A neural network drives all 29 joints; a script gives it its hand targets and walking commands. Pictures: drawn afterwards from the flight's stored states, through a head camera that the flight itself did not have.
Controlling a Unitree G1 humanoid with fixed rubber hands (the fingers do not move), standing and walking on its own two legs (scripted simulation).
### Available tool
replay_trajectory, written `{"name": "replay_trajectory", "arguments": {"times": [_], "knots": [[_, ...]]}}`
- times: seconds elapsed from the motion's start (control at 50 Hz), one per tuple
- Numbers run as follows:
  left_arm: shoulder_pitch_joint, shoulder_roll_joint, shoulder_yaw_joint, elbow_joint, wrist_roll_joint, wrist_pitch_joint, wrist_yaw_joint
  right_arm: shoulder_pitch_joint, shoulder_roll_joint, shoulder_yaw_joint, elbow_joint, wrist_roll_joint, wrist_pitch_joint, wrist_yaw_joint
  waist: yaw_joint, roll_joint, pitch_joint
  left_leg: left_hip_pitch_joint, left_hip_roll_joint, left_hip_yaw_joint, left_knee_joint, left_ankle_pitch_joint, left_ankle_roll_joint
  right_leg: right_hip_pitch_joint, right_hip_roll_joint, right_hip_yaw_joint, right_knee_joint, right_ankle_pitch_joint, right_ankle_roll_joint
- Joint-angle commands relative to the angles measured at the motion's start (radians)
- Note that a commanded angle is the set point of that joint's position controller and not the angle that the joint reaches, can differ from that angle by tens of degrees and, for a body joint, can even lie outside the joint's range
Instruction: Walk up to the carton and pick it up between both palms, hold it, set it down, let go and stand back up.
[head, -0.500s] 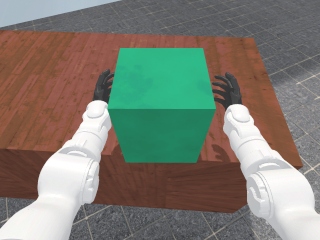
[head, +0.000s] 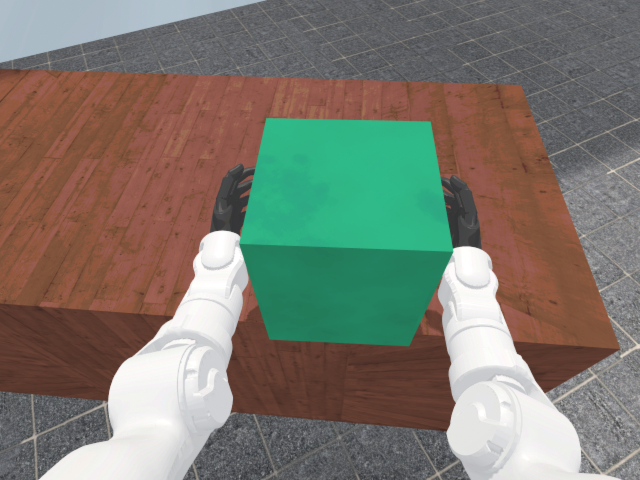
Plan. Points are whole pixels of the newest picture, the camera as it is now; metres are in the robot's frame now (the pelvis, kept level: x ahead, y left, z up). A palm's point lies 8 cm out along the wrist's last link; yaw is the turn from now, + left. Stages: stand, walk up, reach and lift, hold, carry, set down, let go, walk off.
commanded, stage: reach and lift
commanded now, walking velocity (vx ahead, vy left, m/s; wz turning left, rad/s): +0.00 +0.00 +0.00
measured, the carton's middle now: (342, 240) +0.43 -0.02 +0.03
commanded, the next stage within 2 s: none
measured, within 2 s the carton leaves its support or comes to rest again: leaves its support in 1.98 s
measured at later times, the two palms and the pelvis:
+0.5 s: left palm (229, 225) +0.43 +0.13 +0.06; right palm (461, 240) +0.40 -0.17 +0.06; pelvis +0.02 -0.01 +0.00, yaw +1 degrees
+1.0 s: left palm (228, 226) +0.43 +0.13 +0.07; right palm (461, 240) +0.40 -0.17 +0.06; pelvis +0.03 -0.01 +0.01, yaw +1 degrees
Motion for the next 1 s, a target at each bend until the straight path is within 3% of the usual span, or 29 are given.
{"name": "replay_trajectory", "arguments": {"times": [0.0, 0.06, 0.08, 0.1, 0.12, 0.14, 0.22, 0.26, 0.3, 0.32, 0.38, 0.4, 0.42, 0.44, 0.46, 0.54, 0.62, 0.66, 0.7, 0.74, 0.78, 0.8, 0.84, 0.86, 0.88, 0.92, 0.94, 0.98], "knots": [[-0.494, -0.465, -0.179, -0.066, 0.103, 0.011, -0.131, -0.496, 0.425, 0.333, 0.059, -0.067, -0.052, 0.153, 0.001, 0.026, -0.572, 0.211, 0.031, 0.049, -0.040, 0.362, -0.086, 0.402, 0.021, -0.056, 0.053, 0.364, 0.014], [-0.470, -0.446, -0.181, -0.057, 0.104, 0.030, -0.138, -0.464, 0.427, 0.344, 0.074, -0.058, -0.061, 0.146, 0.019, 0.004, -0.492, 0.214, 0.031, 0.061, -0.029, 0.432, -0.086, 0.421, 0.025, -0.051, 0.052, 0.399, 0.025], [-0.465, -0.458, -0.181, -0.091, 0.110, 0.031, -0.138, -0.458, 0.436, 0.340, 0.074, -0.049, -0.067, 0.147, 0.016, 0.035, -0.479, 0.236, 0.023, 0.059, -0.029, 0.454, -0.087, 0.415, 0.022, -0.048, 0.054, 0.408, 0.015], [-0.461, -0.447, -0.183, -0.088, 0.108, 0.029, -0.139, -0.441, 0.436, 0.353, 0.075, -0.047, -0.075, 0.146, 0.028, 0.027, -0.482, 0.238, 0.033, 0.060, -0.023, 0.479, -0.083, 0.435, 0.018, -0.047, 0.051, 0.437, 0.020], [-0.449, -0.446, -0.190, -0.100, 0.099, 0.028, -0.138, -0.462, 0.440, 0.361, 0.046, -0.032, -0.079, 0.144, 0.015, 0.025, -0.502, 0.236, 0.024, 0.054, -0.023, 0.481, -0.083, 0.450, 0.011, -0.047, 0.056, 0.459, 0.024], [-0.434, -0.453, -0.189, -0.081, 0.098, 0.030, -0.142, -0.475, 0.441, 0.374, 0.047, -0.026, -0.080, 0.141, 0.024, 0.027, -0.484, 0.229, 0.031, 0.057, -0.020, 0.492, -0.081, 0.465, 0.008, -0.041, 0.059, 0.480, 0.026], [-0.442, -0.472, -0.208, -0.111, 0.101, 0.031, -0.148, -0.472, 0.423, 0.385, 0.011, -0.041, -0.088, 0.134, 0.000, 0.026, -0.500, 0.209, 0.026, 0.058, -0.044, 0.443, -0.078, 0.485, 0.004, -0.046, 0.054, 0.478, 0.022], [-0.446, -0.494, -0.199, -0.138, 0.109, 0.033, -0.147, -0.482, 0.459, 0.385, -0.009, -0.044, -0.087, 0.135, 0.007, 0.034, -0.516, 0.234, 0.017, 0.059, -0.038, 0.436, -0.088, 0.476, 0.007, -0.052, 0.048, 0.447, 0.024], [-0.437, -0.488, -0.214, -0.155, 0.114, 0.032, -0.146, -0.461, 0.465, 0.383, -0.005, -0.035, -0.089, 0.133, -0.007, 0.031, -0.540, 0.224, 0.019, 0.057, -0.046, 0.416, -0.082, 0.511, -0.002, -0.046, 0.053, 0.492, 0.024], [-0.432, -0.494, -0.206, -0.165, 0.121, 0.035, -0.146, -0.449, 0.462, 0.388, -0.023, -0.031, -0.094, 0.133, 0.015, 0.051, -0.535, 0.230, 0.007, 0.060, -0.051, 0.414, -0.086, 0.531, 0.002, -0.042, 0.052, 0.497, 0.023], [-0.417, -0.494, -0.201, -0.155, 0.130, 0.050, -0.153, -0.450, 0.445, 0.378, 0.009, -0.045, -0.082, 0.130, -0.008, 0.035, -0.504, 0.225, 0.023, 0.050, -0.066, 0.399, -0.078, 0.517, -0.005, -0.049, 0.047, 0.475, 0.019], [-0.414, -0.520, -0.206, -0.178, 0.130, 0.056, -0.153, -0.423, 0.447, 0.376, 0.007, -0.056, -0.079, 0.129, -0.009, 0.041, -0.521, 0.224, 0.024, 0.051, -0.074, 0.382, -0.094, 0.529, 0.001, -0.047, 0.037, 0.464, 0.017], [-0.414, -0.507, -0.203, -0.166, 0.131, 0.065, -0.153, -0.421, 0.458, 0.375, 0.007, -0.053, -0.077, 0.127, -0.009, 0.053, -0.509, 0.215, 0.024, 0.055, -0.076, 0.380, -0.082, 0.525, -0.002, -0.054, 0.037, 0.452, 0.015], [-0.407, -0.514, -0.203, -0.177, 0.124, 0.064, -0.151, -0.412, 0.470, 0.377, -0.011, -0.072, -0.076, 0.123, -0.019, 0.024, -0.531, 0.204, 0.020, 0.049, -0.076, 0.351, -0.077, 0.549, -0.007, -0.060, 0.034, 0.448, 0.019], [-0.418, -0.510, -0.197, -0.175, 0.136, 0.066, -0.154, -0.438, 0.468, 0.369, -0.033, -0.059, -0.081, 0.125, 0.004, 0.015, -0.503, 0.189, 0.022, 0.058, -0.086, 0.366, -0.073, 0.569, -0.007, -0.059, 0.036, 0.465, 0.025], [-0.372, -0.531, -0.196, -0.163, 0.132, 0.069, -0.157, -0.435, 0.472, 0.413, -0.051, -0.044, -0.085, 0.120, -0.016, 0.019, -0.503, 0.200, 0.019, 0.054, -0.083, 0.384, -0.076, 0.573, -0.008, -0.055, 0.057, 0.507, 0.030], [-0.376, -0.538, -0.190, -0.192, 0.146, 0.072, -0.156, -0.451, 0.488, 0.437, -0.063, -0.022, -0.098, 0.113, 0.011, 0.013, -0.509, 0.186, 0.012, 0.047, -0.086, 0.413, -0.076, 0.611, -0.008, -0.039, 0.056, 0.556, 0.026], [-0.377, -0.517, -0.200, -0.184, 0.147, 0.080, -0.157, -0.449, 0.481, 0.421, -0.047, -0.036, -0.102, 0.105, -0.007, 0.013, -0.498, 0.165, 0.014, 0.054, -0.089, 0.393, -0.076, 0.625, -0.005, -0.051, 0.051, 0.531, 0.022], [-0.368, -0.545, -0.202, -0.233, 0.146, 0.077, -0.150, -0.442, 0.476, 0.423, -0.062, -0.047, -0.115, 0.100, 0.007, 0.010, -0.523, 0.191, 0.020, 0.038, -0.080, 0.444, -0.081, 0.639, -0.002, -0.047, 0.052, 0.565, 0.016], [-0.336, -0.538, -0.208, -0.212, 0.158, 0.074, -0.157, -0.456, 0.477, 0.446, -0.085, -0.026, -0.123, 0.097, 0.004, 0.008, -0.510, 0.176, 0.011, 0.052, -0.086, 0.445, -0.073, 0.640, -0.008, -0.036, 0.054, 0.620, 0.028], [-0.381, -0.529, -0.196, -0.246, 0.141, 0.074, -0.155, -0.429, 0.461, 0.432, -0.078, -0.024, -0.131, 0.094, 0.013, 0.010, -0.519, 0.159, 0.014, 0.058, -0.087, 0.412, -0.072, 0.641, -0.003, -0.042, 0.057, 0.583, 0.023], [-0.393, -0.543, -0.220, -0.249, 0.143, 0.068, -0.155, -0.439, 0.464, 0.439, -0.077, -0.025, -0.136, 0.091, -0.007, 0.016, -0.539, 0.177, 0.013, 0.050, -0.095, 0.419, -0.082, 0.666, 0.000, -0.047, 0.054, 0.618, 0.023], [-0.380, -0.558, -0.245, -0.249, 0.140, 0.061, -0.148, -0.459, 0.469, 0.451, -0.083, -0.031, -0.155, 0.090, -0.008, 0.037, -0.563, 0.210, 0.017, 0.037, -0.077, 0.483, -0.089, 0.640, 0.000, -0.053, 0.056, 0.596, 0.016], [-0.391, -0.562, -0.227, -0.259, 0.145, 0.055, -0.141, -0.456, 0.469, 0.430, -0.065, -0.036, -0.166, 0.088, 0.011, 0.044, -0.594, 0.220, 0.019, 0.042, -0.063, 0.499, -0.098, 0.621, 0.010, -0.057, 0.046, 0.575, 0.011], [-0.389, -0.588, -0.246, -0.270, 0.153, 0.045, -0.137, -0.476, 0.463, 0.433, -0.094, -0.039, -0.180, 0.088, -0.009, 0.040, -0.592, 0.233, 0.023, 0.039, -0.065, 0.504, -0.099, 0.597, 0.006, -0.064, 0.044, 0.588, 0.013], [-0.410, -0.562, -0.235, -0.243, 0.149, 0.032, -0.139, -0.495, 0.458, 0.428, -0.084, -0.036, -0.199, 0.086, 0.004, 0.022, -0.566, 0.210, 0.020, 0.046, -0.067, 0.484, -0.098, 0.608, 0.008, -0.055, 0.039, 0.581, 0.011], [-0.407, -0.572, -0.232, -0.219, 0.151, 0.028, -0.136, -0.511, 0.453, 0.428, -0.082, -0.046, -0.208, 0.082, -0.010, 0.010, -0.575, 0.197, 0.015, 0.057, -0.059, 0.482, -0.103, 0.619, 0.008, -0.058, 0.046, 0.588, 0.015], [-0.413, -0.560, -0.211, -0.228, 0.165, 0.016, -0.136, -0.501, 0.449, 0.419, -0.058, -0.054, -0.226, 0.075, -0.006, 0.020, -0.549, 0.171, 0.006, 0.042, -0.075, 0.476, -0.104, 0.666, 0.004, -0.049, 0.048, 0.627, 0.014]]}}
